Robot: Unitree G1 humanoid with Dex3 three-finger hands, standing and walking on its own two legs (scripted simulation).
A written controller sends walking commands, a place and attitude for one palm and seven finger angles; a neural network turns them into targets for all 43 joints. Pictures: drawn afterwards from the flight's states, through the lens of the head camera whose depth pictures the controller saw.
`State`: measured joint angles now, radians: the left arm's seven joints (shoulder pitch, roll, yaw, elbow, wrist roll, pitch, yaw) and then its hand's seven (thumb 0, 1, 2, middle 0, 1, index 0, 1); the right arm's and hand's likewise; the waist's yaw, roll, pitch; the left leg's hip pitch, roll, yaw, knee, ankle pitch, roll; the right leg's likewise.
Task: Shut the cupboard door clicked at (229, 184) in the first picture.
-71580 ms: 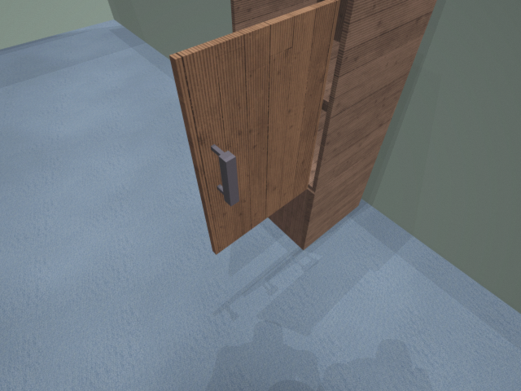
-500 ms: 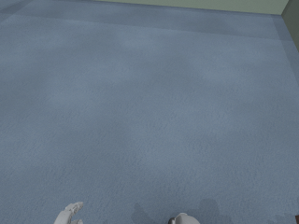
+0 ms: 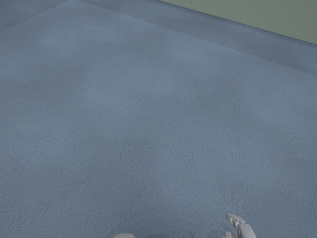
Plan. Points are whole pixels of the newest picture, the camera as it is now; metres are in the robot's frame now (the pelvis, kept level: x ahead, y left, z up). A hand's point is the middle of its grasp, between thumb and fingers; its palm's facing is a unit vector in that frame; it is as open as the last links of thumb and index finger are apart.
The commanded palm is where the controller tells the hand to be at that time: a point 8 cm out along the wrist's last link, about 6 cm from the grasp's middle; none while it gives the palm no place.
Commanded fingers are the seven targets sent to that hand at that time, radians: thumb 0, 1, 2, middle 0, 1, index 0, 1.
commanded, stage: turn to face it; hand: left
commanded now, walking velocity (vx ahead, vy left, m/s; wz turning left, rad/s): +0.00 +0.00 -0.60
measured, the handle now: out of the picture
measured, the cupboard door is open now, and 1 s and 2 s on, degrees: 5 5 5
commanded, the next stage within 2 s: none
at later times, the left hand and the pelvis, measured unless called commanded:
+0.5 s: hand (95, 231) +0.14 +0.20 -0.16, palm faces -0.21 -0.94 -0.26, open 7.3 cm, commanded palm none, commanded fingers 0.00 0.90 0.90 -0.20 -0.30 -0.20 -0.30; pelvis +0.04 +0.00 +0.01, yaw -16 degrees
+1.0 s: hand (146, 196) +0.25 +0.07 -0.14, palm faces -0.56 -0.78 -0.28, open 7.3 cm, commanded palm none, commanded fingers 0.00 0.90 0.90 -0.20 -0.30 -0.20 -0.30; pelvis +0.03 -0.03 +0.00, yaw -34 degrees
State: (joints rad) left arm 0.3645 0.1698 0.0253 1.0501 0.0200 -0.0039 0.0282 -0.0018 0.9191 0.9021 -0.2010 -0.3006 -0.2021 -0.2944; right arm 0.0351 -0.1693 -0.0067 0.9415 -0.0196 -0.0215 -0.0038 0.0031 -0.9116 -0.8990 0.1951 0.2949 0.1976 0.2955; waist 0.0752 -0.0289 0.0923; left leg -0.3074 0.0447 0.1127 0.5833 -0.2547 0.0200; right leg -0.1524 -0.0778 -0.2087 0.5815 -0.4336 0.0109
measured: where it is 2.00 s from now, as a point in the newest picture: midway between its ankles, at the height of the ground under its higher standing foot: outside the picture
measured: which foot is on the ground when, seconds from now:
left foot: down 0.00-0.24, up 0.26-0.50, down 0.52-0.86, up 0.88-1.00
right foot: up 0.00-0.20, down 0.22-0.52, up 0.54-0.84, down 0.86-1.00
